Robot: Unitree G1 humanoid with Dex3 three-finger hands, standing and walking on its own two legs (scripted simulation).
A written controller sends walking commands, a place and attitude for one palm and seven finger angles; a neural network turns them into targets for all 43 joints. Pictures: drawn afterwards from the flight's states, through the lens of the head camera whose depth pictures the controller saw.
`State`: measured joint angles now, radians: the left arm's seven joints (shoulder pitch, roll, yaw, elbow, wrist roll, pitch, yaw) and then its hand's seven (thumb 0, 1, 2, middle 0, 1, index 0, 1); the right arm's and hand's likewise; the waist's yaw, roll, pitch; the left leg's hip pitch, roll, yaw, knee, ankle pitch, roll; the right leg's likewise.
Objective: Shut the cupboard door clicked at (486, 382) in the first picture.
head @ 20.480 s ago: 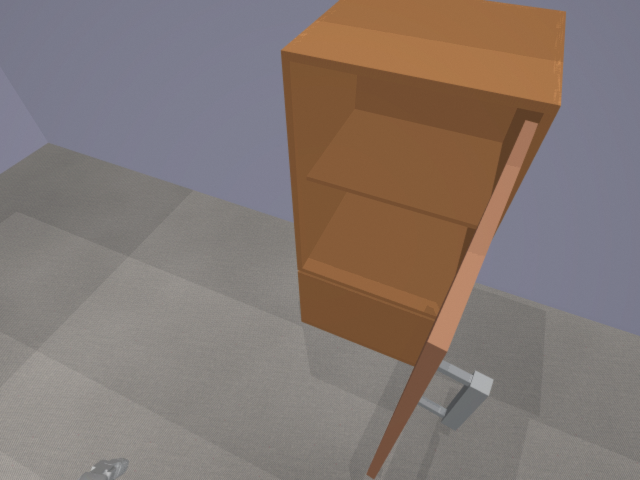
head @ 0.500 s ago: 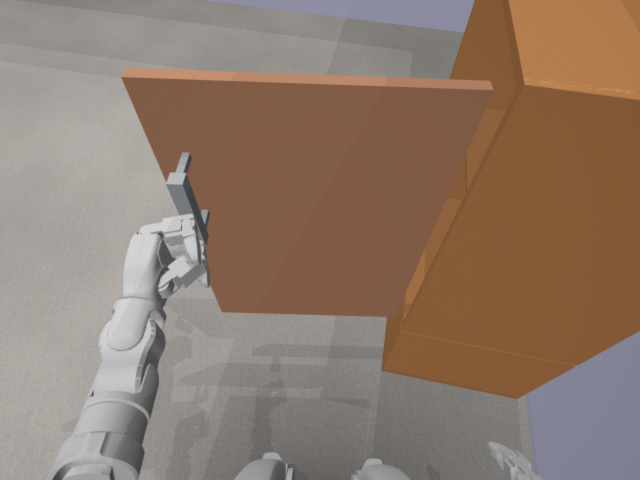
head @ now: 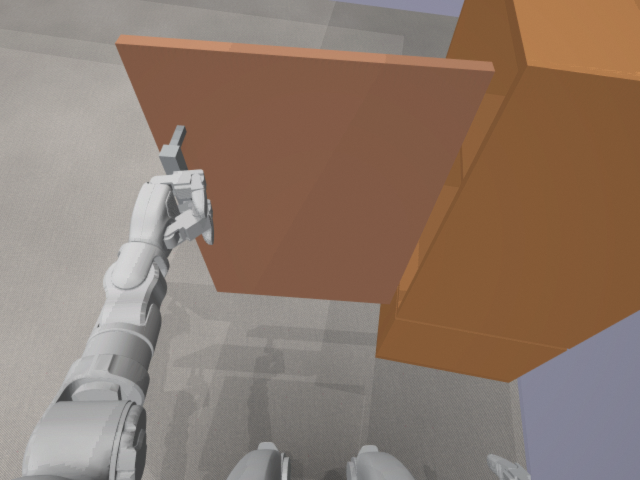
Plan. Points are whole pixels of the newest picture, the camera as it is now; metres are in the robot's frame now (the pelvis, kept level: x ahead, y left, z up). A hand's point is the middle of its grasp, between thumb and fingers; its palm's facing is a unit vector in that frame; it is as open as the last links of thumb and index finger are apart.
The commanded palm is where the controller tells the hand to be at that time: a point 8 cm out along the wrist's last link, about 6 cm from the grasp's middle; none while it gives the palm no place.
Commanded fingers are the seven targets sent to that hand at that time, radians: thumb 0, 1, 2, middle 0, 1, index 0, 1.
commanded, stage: push the door shut along its arc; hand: left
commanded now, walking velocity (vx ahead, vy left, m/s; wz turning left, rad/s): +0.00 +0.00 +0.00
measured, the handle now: (187, 176) +0.50 +0.18 +0.06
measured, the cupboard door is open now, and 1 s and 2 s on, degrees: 97 83 66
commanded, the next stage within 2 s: pull the fist back off the door in 1.46 s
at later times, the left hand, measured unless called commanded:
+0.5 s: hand (229, 185) +0.48 +0.12 +0.06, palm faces -0.25 -0.97 -0.05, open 3.1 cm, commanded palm +0.48 +0.16 +0.06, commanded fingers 0.00 0.90 0.90 -1.30 -1.50 -1.30 -1.50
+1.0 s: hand (260, 153) +0.54 +0.08 +0.07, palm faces -0.36 -0.93 -0.02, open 3.1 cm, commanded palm +0.54 +0.12 +0.06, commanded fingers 0.00 0.90 0.90 -1.30 -1.50 -1.30 -1.50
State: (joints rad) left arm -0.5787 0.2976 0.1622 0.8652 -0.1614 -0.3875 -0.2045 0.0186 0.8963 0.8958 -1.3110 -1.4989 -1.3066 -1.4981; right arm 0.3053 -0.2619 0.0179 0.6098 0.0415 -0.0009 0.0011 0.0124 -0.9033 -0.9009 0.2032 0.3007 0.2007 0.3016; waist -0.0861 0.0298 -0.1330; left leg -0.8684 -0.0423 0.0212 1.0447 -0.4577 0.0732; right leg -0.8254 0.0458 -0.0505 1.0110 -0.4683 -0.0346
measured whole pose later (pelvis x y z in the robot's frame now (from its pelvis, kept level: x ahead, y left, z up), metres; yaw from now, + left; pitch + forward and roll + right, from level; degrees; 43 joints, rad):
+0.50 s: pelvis +0.00 +0.00 -0.01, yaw -1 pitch +20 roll -3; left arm -0.88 0.41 0.22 1.14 -0.12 -0.39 -0.33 0.02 0.90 0.90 -1.30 -1.50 -1.30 -1.50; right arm 0.36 -0.28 0.02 0.64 0.03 0.02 0.01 0.01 -0.90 -0.90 0.20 0.30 0.20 0.30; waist -0.16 0.04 -0.13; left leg -1.00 -0.03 0.01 1.11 -0.47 0.07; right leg -0.95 0.06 -0.06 1.06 -0.47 -0.04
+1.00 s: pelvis +0.00 +0.00 -0.03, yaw -2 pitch +25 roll -4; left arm -1.10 0.48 0.25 1.23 -0.07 -0.30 -0.39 0.02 0.90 0.90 -1.30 -1.50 -1.30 -1.50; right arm 0.40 -0.28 0.03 0.63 0.01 0.02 0.02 0.01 -0.90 -0.90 0.20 0.30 0.20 0.30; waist -0.23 0.06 -0.12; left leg -1.11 -0.01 0.02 1.17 -0.50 0.08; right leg -1.06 0.08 -0.06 1.10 -0.49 -0.04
